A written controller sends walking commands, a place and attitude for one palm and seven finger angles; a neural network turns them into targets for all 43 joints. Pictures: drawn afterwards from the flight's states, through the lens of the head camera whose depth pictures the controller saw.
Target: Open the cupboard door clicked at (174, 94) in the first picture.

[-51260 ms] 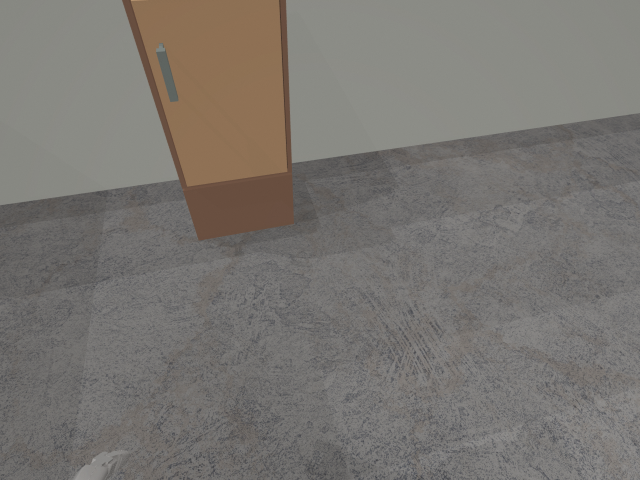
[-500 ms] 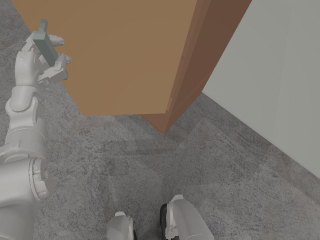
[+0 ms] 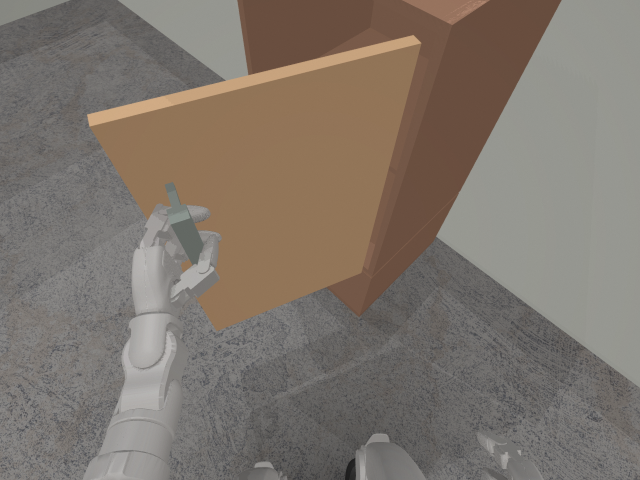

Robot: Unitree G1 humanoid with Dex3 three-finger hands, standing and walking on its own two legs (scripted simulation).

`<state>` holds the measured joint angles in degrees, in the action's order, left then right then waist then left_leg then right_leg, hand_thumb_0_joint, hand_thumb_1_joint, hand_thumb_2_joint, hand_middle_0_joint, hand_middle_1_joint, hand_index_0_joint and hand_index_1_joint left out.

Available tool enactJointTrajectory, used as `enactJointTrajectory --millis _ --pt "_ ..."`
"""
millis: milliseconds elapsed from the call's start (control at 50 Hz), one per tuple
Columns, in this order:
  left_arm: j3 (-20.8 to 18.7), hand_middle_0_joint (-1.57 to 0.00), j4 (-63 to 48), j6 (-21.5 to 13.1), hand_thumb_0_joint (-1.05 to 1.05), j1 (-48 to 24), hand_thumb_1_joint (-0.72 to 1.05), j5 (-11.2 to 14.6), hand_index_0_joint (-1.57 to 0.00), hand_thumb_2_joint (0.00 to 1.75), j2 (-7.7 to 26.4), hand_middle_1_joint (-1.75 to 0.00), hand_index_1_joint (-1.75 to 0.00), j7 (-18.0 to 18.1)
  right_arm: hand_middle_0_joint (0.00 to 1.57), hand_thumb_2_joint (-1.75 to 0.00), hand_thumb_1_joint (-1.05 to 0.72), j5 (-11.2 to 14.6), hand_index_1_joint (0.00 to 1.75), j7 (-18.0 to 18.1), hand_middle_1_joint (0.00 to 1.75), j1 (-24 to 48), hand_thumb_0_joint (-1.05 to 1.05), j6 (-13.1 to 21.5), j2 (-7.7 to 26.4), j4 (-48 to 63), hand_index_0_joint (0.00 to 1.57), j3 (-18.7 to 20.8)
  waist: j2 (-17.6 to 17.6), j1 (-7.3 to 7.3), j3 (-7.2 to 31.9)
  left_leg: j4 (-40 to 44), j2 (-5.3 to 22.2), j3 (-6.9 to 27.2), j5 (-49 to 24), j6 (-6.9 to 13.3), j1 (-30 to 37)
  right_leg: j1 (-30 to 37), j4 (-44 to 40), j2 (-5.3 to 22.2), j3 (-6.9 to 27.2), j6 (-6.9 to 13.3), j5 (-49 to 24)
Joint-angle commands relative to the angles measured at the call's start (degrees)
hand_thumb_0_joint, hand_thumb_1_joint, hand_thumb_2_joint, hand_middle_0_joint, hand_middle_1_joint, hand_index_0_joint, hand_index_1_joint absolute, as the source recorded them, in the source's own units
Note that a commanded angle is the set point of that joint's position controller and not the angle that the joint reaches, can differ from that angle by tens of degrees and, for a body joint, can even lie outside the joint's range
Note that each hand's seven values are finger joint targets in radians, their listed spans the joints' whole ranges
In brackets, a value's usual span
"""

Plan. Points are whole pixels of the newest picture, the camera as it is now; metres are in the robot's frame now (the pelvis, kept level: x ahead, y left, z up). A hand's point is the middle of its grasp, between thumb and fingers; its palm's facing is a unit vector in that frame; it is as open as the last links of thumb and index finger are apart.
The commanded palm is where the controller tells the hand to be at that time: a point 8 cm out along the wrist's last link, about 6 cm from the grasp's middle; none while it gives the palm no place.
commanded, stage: pull the door open along its arc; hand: left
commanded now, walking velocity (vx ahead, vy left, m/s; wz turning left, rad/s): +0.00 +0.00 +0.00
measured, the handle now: (189, 232) +0.42 +0.17 +0.03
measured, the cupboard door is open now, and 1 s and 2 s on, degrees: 69 93 96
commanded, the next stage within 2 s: open thumb and fingers to let go in 0.48 s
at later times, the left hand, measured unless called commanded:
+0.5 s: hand (280, 329) +0.29 +0.05 +0.04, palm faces +0.39 -0.92 +0.01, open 6.1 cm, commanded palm +0.22 +0.09 +0.03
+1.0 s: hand (291, 333) +0.28 +0.04 +0.04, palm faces +0.41 -0.91 -0.01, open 10.5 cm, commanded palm +0.23 +0.09 +0.03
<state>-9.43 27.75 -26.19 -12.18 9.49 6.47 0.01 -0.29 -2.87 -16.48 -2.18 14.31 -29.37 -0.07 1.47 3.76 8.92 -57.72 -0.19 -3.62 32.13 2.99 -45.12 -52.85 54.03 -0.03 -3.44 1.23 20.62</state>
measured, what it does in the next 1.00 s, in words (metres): shifts its weight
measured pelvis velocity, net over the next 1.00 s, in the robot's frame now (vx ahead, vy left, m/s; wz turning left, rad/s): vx -0.02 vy -0.06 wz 0.09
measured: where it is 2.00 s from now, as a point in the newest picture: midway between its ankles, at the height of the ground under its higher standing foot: outside the picture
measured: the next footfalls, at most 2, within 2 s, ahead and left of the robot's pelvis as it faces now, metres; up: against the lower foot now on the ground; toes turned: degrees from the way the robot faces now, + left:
none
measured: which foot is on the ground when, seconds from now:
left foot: down 0.00-1.00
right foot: down 0.00-1.00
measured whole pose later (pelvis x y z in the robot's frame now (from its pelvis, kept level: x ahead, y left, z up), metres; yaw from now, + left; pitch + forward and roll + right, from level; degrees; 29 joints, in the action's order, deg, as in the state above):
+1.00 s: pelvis -0.02 -0.06 -0.01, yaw +5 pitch +14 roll +2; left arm 9.8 15.7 -22.1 1.2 -4.1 -5.4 30.9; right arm -4.1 0.2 -9.7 3.2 11.0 -34.2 -0.4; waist 1.4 0.5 7.9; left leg -58.7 -1.0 0.7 30.1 -1.5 -42.9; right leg -50.5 58.2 1.5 -7.6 5.9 22.3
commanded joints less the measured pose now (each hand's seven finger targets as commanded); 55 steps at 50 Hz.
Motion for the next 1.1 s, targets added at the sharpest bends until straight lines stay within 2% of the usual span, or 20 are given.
enactJointTrajectory --millis 0,20,100,140,220,300,320,400,480,540,560,580,620,700,740,780,840,960,1000,1080 --pt "-3.35 -0.40 -13.26 -4.07 0.00 -6.77 0.90 -2.69 -0.40 0.90 3.96 -1.35 -1.35 14.24 0.20 -0.90 -0.90 -1.55 0.30 -0.16 0.30 -1.08 0.00 2.76 5.57 5.18 0.20 2.90 -1.94 -3.75 17.44 7.47 0.02 4.03 -25.75 -4.77 0.82 22.37 -1.12 -0.07 0.43 0.96 -18.29" --pt "-2.08 -0.40 -14.66 -4.26 0.00 -7.12 0.90 -4.22 -0.40 0.90 3.06 -1.35 -1.35 16.70 0.20 -0.90 -0.90 -2.01 0.30 0.04 0.30 -0.39 0.00 2.93 5.32 5.44 0.20 2.92 -3.02 -3.58 17.52 7.14 -0.02 4.14 -25.20 -4.39 0.62 22.29 -1.17 -0.09 0.55 1.00 -18.22" --pt "4.29 -0.40 -16.52 -3.40 0.00 -6.01 0.90 -10.04 -0.40 0.90 -3.88 -1.35 -1.35 25.72 0.20 -0.90 -0.90 -3.19 0.30 0.05 0.30 2.26 0.00 2.99 3.99 5.03 0.20 2.64 -0.21 -4.23 18.39 7.29 -0.50 4.26 -23.09 -4.48 1.77 21.28 -1.17 0.41 0.42 1.18 -15.48" --pt "8.45 -0.40 -16.44 -2.55 0.00 -3.95 0.90 -12.76 -0.40 0.90 -6.82 -1.35 -1.35 28.34 0.20 -0.90 -0.90 -3.45 0.30 0.19 0.30 2.75 0.00 3.11 3.69 4.75 0.20 2.86 -2.74 -3.53 18.92 7.04 -0.48 4.32 -22.41 -4.06 2.17 21.85 -1.98 0.30 0.68 1.07 -15.63" --pt "14.72 -0.40 -18.92 -1.57 0.00 -2.31 0.90 -15.20 -0.40 0.90 -10.30 -1.35 -1.35 29.33 0.20 -0.90 -0.90 -3.78 0.30 0.85 0.30 3.59 0.00 3.60 3.21 4.65 0.20 2.81 -5.44 -2.44 19.38 7.27 -0.66 4.17 -20.48 -3.36 2.32 24.29 -3.44 0.60 1.48 0.94 -16.33" --pt "18.94 -0.40 -21.99 -0.95 0.00 1.75 0.90 -14.96 -0.40 0.90 -13.46 -1.35 -1.35 29.11 0.20 -0.90 -0.90 -3.64 0.30 1.33 0.30 5.66 0.00 4.56 2.39 4.72 0.20 2.49 -5.63 -2.61 17.77 7.57 -0.87 3.83 -18.32 -3.02 2.01 25.95 -4.66 1.20 2.19 0.77 -15.44" --pt "20.05 -0.40 -21.54 -0.62 0.00 3.09 0.90 -14.80 -0.40 0.90 -14.13 -1.35 -1.35 29.04 0.20 -0.90 -0.90 -3.50 0.30 1.43 0.30 5.97 0.00 4.76 2.42 4.79 0.20 2.27 -7.45 -2.40 16.15 7.63 -0.93 4.15 -17.28 -2.86 1.08 26.06 -5.38 1.27 2.49 0.82 -14.59" --pt "23.14 -0.40 -25.64 -0.57 0.00 8.85 0.90 -15.93 -0.40 0.90 -16.08 -1.35 -1.35 29.99 0.20 -0.90 -0.90 -3.79 0.30 1.27 0.30 7.24 0.00 6.14 1.56 5.20 0.20 2.12 -4.73 -3.19 16.06 7.51 -1.14 4.03 -16.88 -2.87 1.56 26.13 -5.53 1.71 2.98 0.98 -13.60" --pt "26.12 -0.40 -30.12 0.50 0.00 16.61 0.90 -17.42 -0.40 0.90 -17.63 -1.35 -1.35 30.66 0.20 -0.90 -0.90 -3.85 0.30 1.06 0.30 7.85 0.00 7.29 0.78 5.91 0.20 1.91 -5.77 -3.15 15.93 6.79 -1.26 3.99 -17.08 -2.93 1.18 27.34 -5.83 2.22 3.80 0.84 -15.72" --pt "24.46 -0.40 -28.92 1.05 0.00 10.76 0.90 -17.87 -0.40 0.90 -15.86 -1.35 -1.35 32.13 0.20 -0.90 -0.90 -4.07 0.30 1.74 0.30 8.95 0.00 7.76 0.89 5.22 0.20 1.53 -6.41 -2.40 12.59 5.38 -1.65 4.57 -12.59 -2.98 -2.01 24.99 -6.94 3.00 5.96 0.57 -9.01" --pt "22.69 -0.40 -27.52 0.87 0.00 5.52 0.90 -17.98 -0.40 0.90 -14.07 -1.35 -1.35 33.07 0.20 -0.90 -0.90 -4.05 0.30 2.17 0.30 9.59 0.00 7.84 0.99 4.34 0.20 1.41 -7.05 -1.46 11.37 4.48 -1.73 4.69 -10.72 -2.90 -3.00 23.67 -7.80 3.47 7.33 0.23 -5.40" --pt "21.52 -0.40 -26.33 0.84 0.00 4.72 0.83 -17.74 -0.40 0.87 -13.88 -1.34 -1.34 33.57 0.20 -0.90 -0.90 -4.11 0.30 2.43 0.30 10.04 0.00 7.95 0.75 4.02 0.20 1.40 -6.82 -2.19 11.18 4.21 -2.02 4.69 -9.07 -2.97 -3.85 23.47 -8.50 3.73 8.26 0.19 -1.62" --pt "19.67 -0.38 -25.36 0.69 0.00 3.26 0.69 -17.29 -0.38 0.81 -12.26 -1.33 -1.33 34.08 0.20 -0.90 -0.90 -3.93 0.30 2.87 0.30 10.68 0.00 8.15 0.74 3.69 0.20 1.38 -8.00 -2.12 11.63 3.64 -2.22 4.57 -7.38 -2.89 -4.67 23.85 -10.07 4.23 9.97 0.00 2.40" --pt "19.41 -0.36 -25.28 0.88 0.00 2.79 0.41 -16.36 -0.36 0.69 -12.71 -1.30 -1.30 33.65 0.20 -0.90 -0.90 -4.04 0.30 3.24 0.30 10.37 0.00 8.29 0.45 3.60 0.20 1.65 -5.94 -2.87 16.25 3.48 -2.42 4.15 -8.69 -3.02 -4.04 27.27 -9.71 4.86 11.18 -0.32 -1.36" --pt "19.51 -0.35 -24.76 1.13 0.00 5.00 0.27 -16.12 -0.35 0.63 -12.82 -1.28 -1.28 32.84 0.20 -0.90 -0.90 -3.94 0.30 3.33 0.30 9.90 0.00 8.13 0.49 3.55 0.20 1.78 -7.90 -2.67 17.59 3.44 -2.33 4.15 -9.52 -3.02 -4.36 29.32 -9.43 5.09 11.35 -0.70 -5.18" --pt "20.74 -0.35 -25.14 1.28 0.00 3.97 0.13 -15.77 -0.35 0.57 -14.10 -1.27 -1.27 32.11 0.20 -0.90 -0.90 -3.96 0.30 3.19 0.30 9.59 0.00 8.13 0.60 3.58 0.20 1.75 -7.52 -2.13 17.04 3.65 -2.24 4.28 -9.58 -2.99 -4.15 29.00 -9.35 5.15 11.07 -0.85 -6.13" --pt "19.97 -0.33 -25.22 1.02 0.00 3.99 -0.08 -14.88 -0.33 0.48 -13.24 -1.24 -1.24 31.16 0.20 -0.90 -0.90 -3.86 0.30 3.16 0.30 9.70 0.00 8.28 0.88 3.77 0.20 1.72 -8.72 -2.11 16.33 3.58 -2.13 4.50 -9.23 -2.95 -4.78 29.28 -9.60 5.28 11.43 -1.08 -6.15" --pt "19.33 -0.30 -23.16 0.46 0.00 2.51 -0.50 -15.02 -0.30 0.30 -12.66 -1.20 -1.20 30.81 0.20 -0.90 -0.90 -3.72 0.30 3.20 0.30 10.01 0.00 8.50 1.20 3.55 0.20 1.70 -8.85 -2.09 13.58 3.75 -2.12 4.56 -7.19 -2.82 -5.31 26.62 -10.51 5.17 11.46 -0.67 0.95" --pt "19.51 -0.30 -22.56 0.61 0.00 2.99 -0.50 -14.94 -0.30 0.30 -13.02 -1.20 -1.20 30.64 0.20 -0.90 -0.90 -3.69 0.30 3.05 0.30 9.78 0.00 8.61 1.26 3.80 0.20 1.76 -8.75 -2.33 13.79 3.89 -2.20 4.36 -7.14 -2.77 -5.14 26.31 -10.40 4.99 10.99 -0.55 1.66" --pt "18.73 -0.27 -22.64 0.63 0.00 1.76 -0.50 -14.59 -0.27 0.30 -12.32 -1.00 -1.00 30.72 0.20 -0.90 -0.90 -3.58 0.30 3.21 0.30 9.88 0.00 8.51 1.42 3.84 0.20 1.88 -7.83 -2.60 14.53 4.12 -2.24 4.23 -7.19 -2.72 -4.73 26.12 -10.35 4.76 10.72 -0.24 2.81"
